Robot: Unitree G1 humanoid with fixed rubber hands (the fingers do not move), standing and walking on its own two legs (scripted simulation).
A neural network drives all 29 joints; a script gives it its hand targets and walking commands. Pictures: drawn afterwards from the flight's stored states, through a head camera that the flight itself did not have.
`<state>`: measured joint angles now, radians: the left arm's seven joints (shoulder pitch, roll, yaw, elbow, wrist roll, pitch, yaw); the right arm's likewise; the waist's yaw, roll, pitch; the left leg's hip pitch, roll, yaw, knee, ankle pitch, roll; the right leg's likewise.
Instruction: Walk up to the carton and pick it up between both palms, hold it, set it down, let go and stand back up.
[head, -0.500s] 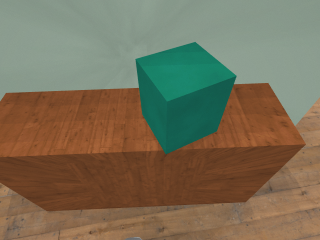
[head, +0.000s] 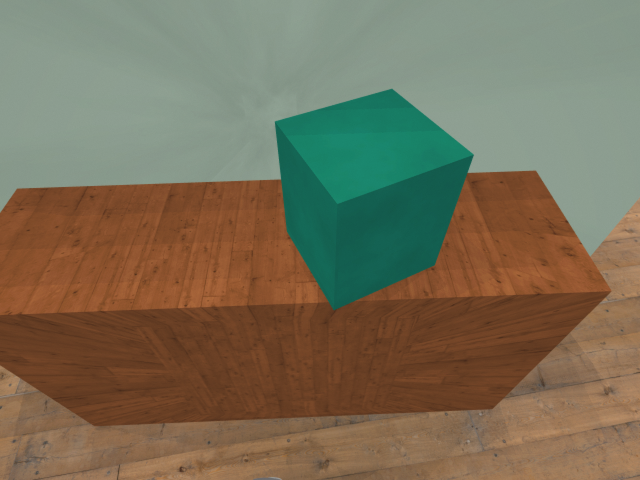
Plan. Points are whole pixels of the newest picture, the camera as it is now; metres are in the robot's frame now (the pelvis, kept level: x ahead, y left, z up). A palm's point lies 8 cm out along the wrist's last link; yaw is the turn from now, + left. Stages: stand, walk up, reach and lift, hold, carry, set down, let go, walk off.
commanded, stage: walk up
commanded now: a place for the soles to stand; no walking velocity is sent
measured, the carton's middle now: (362, 200) +0.54 -0.06 +0.02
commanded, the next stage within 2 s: none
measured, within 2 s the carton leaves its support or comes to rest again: neither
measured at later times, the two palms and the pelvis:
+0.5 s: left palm out of the picture +0.07 +0.30 -0.11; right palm out of the picture +0.07 -0.30 -0.12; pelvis +0.00 +0.00 +0.00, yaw +0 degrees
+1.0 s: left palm out of the picture +0.09 +0.31 -0.11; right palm out of the picture +0.07 -0.29 -0.11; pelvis +0.00 +0.00 +0.00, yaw +0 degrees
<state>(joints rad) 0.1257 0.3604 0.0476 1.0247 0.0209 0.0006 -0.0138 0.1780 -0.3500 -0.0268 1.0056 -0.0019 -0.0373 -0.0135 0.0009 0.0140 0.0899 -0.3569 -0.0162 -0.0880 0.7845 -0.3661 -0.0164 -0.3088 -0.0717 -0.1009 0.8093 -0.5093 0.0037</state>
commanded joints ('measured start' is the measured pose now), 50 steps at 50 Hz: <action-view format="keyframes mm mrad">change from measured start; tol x32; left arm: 1 5 196 42 -54 -27 -33 18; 50 52 283 65 -45 -9 -61 18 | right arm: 1 -88 -272 -50 -92 -20 -14 -13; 50 -93 -223 -40 -98 -5 -9 -5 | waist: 1 56 86 -87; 50 68 -27 -117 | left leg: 1 6 182 -372 -336 296 200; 6 -185 14 38 218 -214 37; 13 52 222 -500 -417 94 246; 18 -215 66 -197 -224 260 101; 22 -203 32 61 159 -204 45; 28 186 222 -426 -329 524 189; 34 -100 93 -203 -208 426 118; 38 -190 15 70 89 -182 35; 45 136 240 -526 -403 189 261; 50 -157 29 -95 -119 246 57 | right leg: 1 46 35 114 -162 46 -40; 5 137 -409 495 -481 126 -290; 12 -79 23 63 38 183 -26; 14 -60 64 114 10 -168 -25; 20 255 -308 406 -466 81 -213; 26 44 -171 138 -148 548 -101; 28 -118 47 68 56 143 -2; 41 27 -185 155 -234 420 -119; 45 -137 79 106 8 -143 -30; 50 230 -138 235 -349 204 -111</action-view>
